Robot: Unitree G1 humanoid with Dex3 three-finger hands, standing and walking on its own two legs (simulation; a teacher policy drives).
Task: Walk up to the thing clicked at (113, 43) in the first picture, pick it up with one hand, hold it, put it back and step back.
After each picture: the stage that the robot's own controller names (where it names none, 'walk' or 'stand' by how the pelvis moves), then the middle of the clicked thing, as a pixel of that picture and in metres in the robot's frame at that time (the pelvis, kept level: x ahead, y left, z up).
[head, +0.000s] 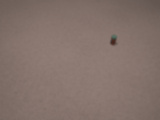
stand; (113, 40) +1.49 -0.42 -0.72
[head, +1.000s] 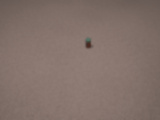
walk; (88, 43) +1.41 +0.00 -0.70
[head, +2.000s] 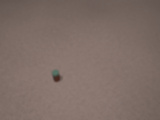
walk; (56, 76) +0.89 +0.27 -0.71
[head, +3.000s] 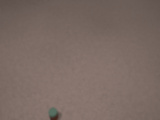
walk; (53, 114) +0.51 +0.21 -0.69
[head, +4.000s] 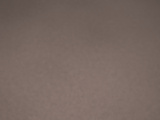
stand; out of the picture +0.36 +0.21 -0.72
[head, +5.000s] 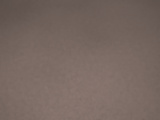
walk; out of the picture +0.36 +0.23 -0.72
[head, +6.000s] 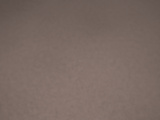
walk; out of the picture +0.38 +0.24 -0.70
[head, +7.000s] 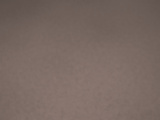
stand; out of the picture +0.43 +0.21 -0.70
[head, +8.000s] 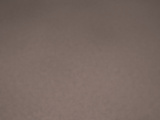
stand; out of the picture +0.43 +0.18 -0.71
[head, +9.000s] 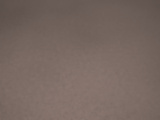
walk; out of the picture +0.44 +0.27 -0.71
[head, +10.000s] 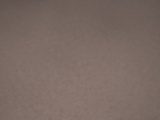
stand; out of the picture +0.35 +0.20 -0.68
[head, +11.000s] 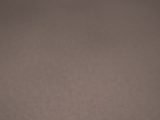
stand; out of the picture +0.34 +0.22 -0.72
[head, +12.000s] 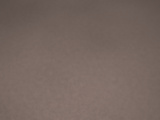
stand; out of the picture +0.33 +0.22 -0.73
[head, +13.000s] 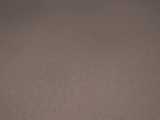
stand; out of the picture +0.31 +0.22 -0.73
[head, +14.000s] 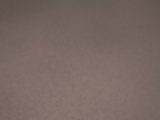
go down; out of the picture +0.32 +0.21 -0.72
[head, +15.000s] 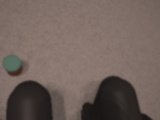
go down; (13, 66) +0.42 +0.22 -0.29
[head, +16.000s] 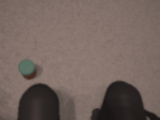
approach; (28, 70) +0.42 +0.20 -0.30
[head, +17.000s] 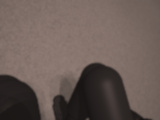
close in; out of the picture +0.41 +0.24 -0.22
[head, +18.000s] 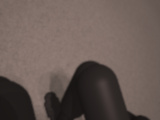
close; out of the picture +0.40 +0.26 -0.22
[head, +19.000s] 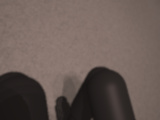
lift; out of the picture +0.37 +0.25 -0.20
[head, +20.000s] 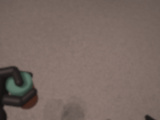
lift; (24, 91) +0.32 +0.18 +0.00
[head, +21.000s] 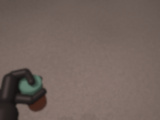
hold; (34, 93) +0.32 +0.16 +0.02
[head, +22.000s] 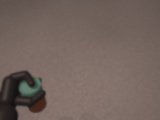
hold; (34, 95) +0.32 +0.17 +0.01
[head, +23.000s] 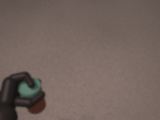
crouch; (33, 96) +0.32 +0.17 +0.00
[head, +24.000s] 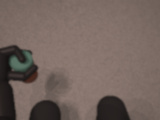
crouch; (25, 68) +0.40 +0.18 -0.08
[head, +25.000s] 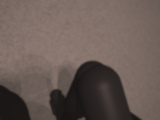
lower; out of the picture +0.43 +0.26 -0.23
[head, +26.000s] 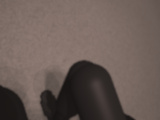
lower; out of the picture +0.42 +0.27 -0.23
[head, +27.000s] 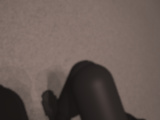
lower; out of the picture +0.42 +0.27 -0.23
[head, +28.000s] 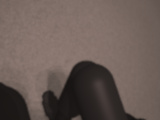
lower; out of the picture +0.42 +0.27 -0.23
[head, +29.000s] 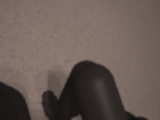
loosen; out of the picture +0.42 +0.27 -0.23
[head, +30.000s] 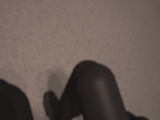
withdraw; out of the picture +0.41 +0.26 -0.23
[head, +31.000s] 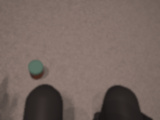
walk; (36, 70) +0.44 +0.20 -0.32
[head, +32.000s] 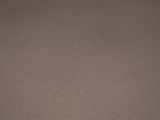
stand; out of the picture +0.35 +0.17 -0.66
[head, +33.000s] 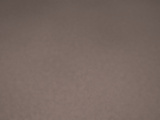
stand; out of the picture +0.37 +0.19 -0.66
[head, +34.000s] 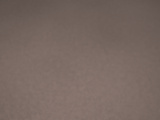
stand; out of the picture +0.36 +0.18 -0.67
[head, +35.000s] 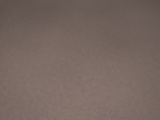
stand; out of the picture +0.38 +0.18 -0.72
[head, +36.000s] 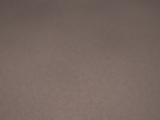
stand; out of the picture +0.36 +0.20 -0.73
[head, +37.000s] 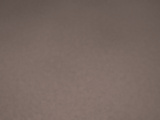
walk; out of the picture +0.35 +0.21 -0.72
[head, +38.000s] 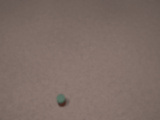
walk; (61, 100) +0.53 +0.17 -0.70
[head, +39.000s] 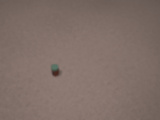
walk; (55, 70) +0.83 +0.19 -0.71
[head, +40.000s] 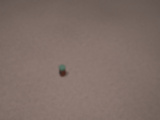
stand; (62, 70) +0.98 +0.16 -0.71
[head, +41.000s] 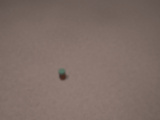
stand; (62, 74) +0.98 +0.19 -0.73
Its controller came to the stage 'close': yes
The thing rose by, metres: 0.72
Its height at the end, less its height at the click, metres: +0.00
